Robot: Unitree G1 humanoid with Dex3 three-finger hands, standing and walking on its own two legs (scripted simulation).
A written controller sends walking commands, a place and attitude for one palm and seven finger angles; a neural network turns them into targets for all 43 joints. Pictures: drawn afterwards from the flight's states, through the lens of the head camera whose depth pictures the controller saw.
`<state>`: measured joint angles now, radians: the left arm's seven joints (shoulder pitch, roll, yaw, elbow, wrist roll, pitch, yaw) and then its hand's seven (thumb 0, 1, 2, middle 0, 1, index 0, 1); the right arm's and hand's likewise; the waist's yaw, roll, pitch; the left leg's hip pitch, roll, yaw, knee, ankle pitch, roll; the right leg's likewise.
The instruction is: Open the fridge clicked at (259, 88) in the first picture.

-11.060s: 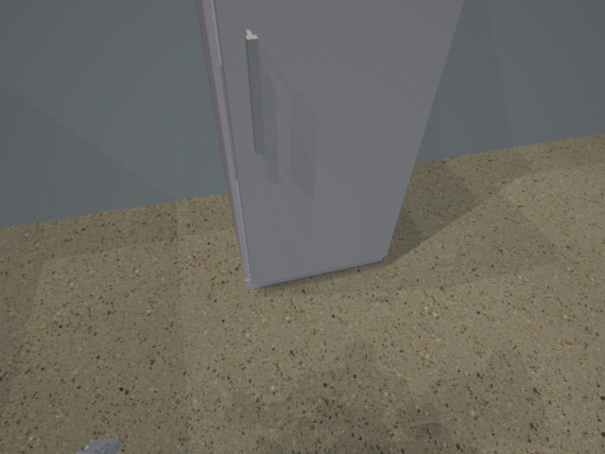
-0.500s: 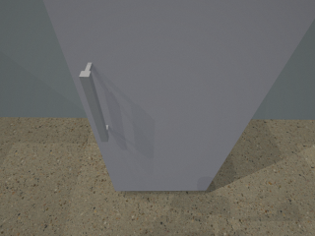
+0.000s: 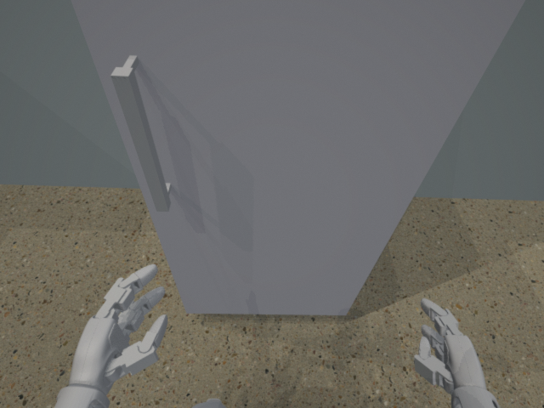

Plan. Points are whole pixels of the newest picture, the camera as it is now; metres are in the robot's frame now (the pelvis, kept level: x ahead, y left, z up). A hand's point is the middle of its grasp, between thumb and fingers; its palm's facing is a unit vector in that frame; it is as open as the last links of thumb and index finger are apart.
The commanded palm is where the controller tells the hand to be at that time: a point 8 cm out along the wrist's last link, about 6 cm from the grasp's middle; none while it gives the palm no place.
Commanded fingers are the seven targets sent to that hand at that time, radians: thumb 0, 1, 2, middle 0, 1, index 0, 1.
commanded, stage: raise the hand to about handle height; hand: left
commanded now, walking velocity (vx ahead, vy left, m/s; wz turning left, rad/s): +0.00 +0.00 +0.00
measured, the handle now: (150, 144) +0.47 +0.23 +0.13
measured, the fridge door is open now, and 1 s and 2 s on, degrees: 0 0 0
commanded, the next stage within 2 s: move the hooked fingers beside the handle in 1.70 s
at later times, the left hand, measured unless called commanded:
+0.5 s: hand (94, 291) +0.24 +0.24 +0.09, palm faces +0.15 -0.99 -0.06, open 11.5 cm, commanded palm +0.20 +0.29 +0.08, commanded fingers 0.00 -0.17 0.44 -0.28 -0.99 -0.28 -0.99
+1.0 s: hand (29, 260) +0.26 +0.31 +0.12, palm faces +0.08 -1.00 -0.05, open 13.9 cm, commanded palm +0.22 +0.36 +0.14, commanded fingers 0.00 -0.50 0.30 -0.30 -1.20 -0.30 -1.20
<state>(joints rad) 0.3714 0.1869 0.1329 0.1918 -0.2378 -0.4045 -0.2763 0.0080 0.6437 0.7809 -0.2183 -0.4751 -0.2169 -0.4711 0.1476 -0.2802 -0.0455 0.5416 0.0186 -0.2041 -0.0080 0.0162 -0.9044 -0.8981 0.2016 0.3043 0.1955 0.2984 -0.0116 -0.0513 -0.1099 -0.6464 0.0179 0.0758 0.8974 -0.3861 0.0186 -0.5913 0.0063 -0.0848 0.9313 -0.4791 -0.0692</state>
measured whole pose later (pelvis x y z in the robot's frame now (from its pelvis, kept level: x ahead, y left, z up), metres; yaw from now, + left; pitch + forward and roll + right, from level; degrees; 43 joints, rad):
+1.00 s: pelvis +0.01 +0.04 +0.03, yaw +2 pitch +3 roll -2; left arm 0.08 0.39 0.35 0.16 -0.33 -0.10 -0.39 -0.01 -0.46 0.31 -0.30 -1.18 -0.29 -1.17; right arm 0.22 -0.25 0.08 0.58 0.05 -0.27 -0.09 0.02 -0.90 -0.90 0.20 0.30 0.20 0.30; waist 0.04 0.03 -0.05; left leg -0.45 -0.01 0.05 0.71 -0.31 0.07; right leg -0.35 0.00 -0.11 0.65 -0.36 -0.01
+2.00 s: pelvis +0.00 +0.01 +0.04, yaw +1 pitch +1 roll -1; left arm -0.09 0.45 0.46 0.37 -0.33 -0.08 -0.45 -0.01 -0.50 0.30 -0.30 -1.20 -0.30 -1.20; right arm 0.24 -0.28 0.06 0.64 0.06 -0.25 -0.12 0.02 -0.90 -0.90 0.20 0.30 0.20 0.30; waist 0.03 0.04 -0.01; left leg -0.38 0.02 0.04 0.62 -0.26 0.02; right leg -0.28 0.03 -0.11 0.59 -0.32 -0.05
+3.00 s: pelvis +0.01 +0.03 +0.04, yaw +1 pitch +5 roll -1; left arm -0.37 0.41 0.36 0.60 -0.25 -0.14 -0.35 -0.01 -0.50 0.30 -0.30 -1.20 -0.30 -1.20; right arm 0.29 -0.27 0.06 0.63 0.06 -0.16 -0.08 0.02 -0.90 -0.90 0.20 0.30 0.20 0.30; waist -0.01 0.03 -0.05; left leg -0.45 -0.01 0.06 0.65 -0.29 0.05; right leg -0.36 0.01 -0.09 0.62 -0.34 -0.02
